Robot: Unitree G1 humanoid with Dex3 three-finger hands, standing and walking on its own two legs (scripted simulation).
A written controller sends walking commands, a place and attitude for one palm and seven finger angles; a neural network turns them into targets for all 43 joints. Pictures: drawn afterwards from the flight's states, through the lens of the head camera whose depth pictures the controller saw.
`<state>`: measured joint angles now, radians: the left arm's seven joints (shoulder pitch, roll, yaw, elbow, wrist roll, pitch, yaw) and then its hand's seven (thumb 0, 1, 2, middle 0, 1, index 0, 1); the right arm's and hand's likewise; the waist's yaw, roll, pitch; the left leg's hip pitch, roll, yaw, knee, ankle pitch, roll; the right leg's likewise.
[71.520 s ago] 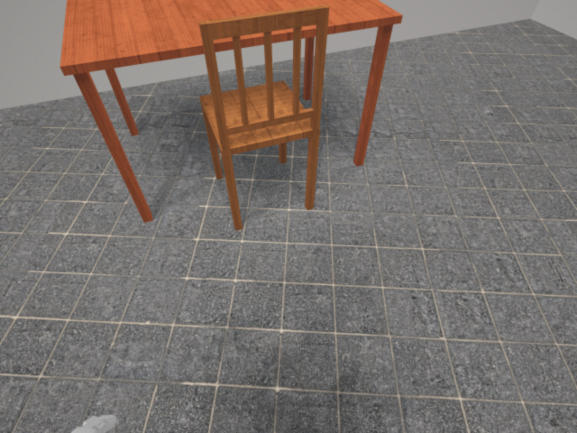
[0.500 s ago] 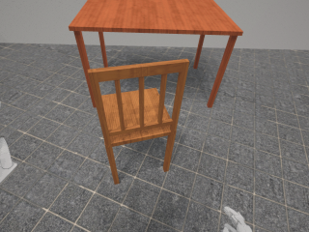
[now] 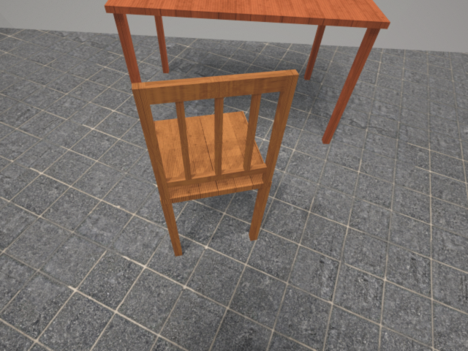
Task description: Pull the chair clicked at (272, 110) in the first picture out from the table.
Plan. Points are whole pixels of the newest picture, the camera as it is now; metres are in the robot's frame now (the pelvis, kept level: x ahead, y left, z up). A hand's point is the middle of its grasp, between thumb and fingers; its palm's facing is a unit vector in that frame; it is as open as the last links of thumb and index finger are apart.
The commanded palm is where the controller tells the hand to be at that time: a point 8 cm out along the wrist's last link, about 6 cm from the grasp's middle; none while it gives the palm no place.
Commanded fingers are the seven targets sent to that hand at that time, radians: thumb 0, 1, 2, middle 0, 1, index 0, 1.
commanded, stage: let the arm hang, fingers relaxed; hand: left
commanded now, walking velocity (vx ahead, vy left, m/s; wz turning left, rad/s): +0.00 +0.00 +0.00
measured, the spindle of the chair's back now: (218, 139) +0.64 +0.07 -0.08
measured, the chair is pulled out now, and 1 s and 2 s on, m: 0.52 0.52 0.52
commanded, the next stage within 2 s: look to check the result in 0.68 s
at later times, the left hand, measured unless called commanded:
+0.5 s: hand out of the picture +0.00 +0.15 -0.17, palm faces +0.01 -0.99 -0.16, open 7.4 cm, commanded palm none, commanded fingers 0.00 0.90 0.90 -0.20 -0.30 -0.20 -0.30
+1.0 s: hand out of the picture +0.00 +0.15 -0.17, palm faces +0.02 -0.98 -0.18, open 7.4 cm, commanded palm none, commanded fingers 0.00 0.90 0.90 -0.20 -0.30 -0.20 -0.30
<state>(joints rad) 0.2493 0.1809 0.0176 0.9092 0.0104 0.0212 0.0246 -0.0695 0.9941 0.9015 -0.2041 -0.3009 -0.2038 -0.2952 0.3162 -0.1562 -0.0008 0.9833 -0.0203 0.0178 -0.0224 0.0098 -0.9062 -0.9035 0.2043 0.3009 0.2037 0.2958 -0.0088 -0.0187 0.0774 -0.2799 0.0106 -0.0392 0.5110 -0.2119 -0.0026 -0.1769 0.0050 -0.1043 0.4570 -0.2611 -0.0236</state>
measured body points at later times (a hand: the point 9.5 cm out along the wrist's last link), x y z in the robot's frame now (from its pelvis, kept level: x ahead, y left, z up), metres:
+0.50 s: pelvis +0.00 +0.00 +0.00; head +0.01 -0.01 +0.45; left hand +0.00 +0.20 -0.16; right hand -0.01 -0.21 -0.16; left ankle +0.04 +0.12 -0.74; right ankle -0.01 -0.10 -0.74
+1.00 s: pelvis +0.01 -0.01 +0.00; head +0.03 -0.02 +0.45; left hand +0.00 +0.20 -0.16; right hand -0.02 -0.21 -0.16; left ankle +0.04 +0.12 -0.74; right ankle -0.01 -0.10 -0.74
